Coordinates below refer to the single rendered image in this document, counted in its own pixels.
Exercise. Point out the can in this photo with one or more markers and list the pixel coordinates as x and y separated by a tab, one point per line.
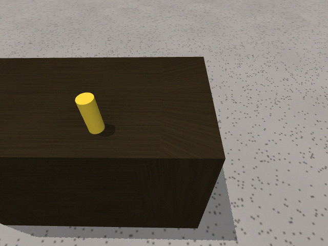
89	110

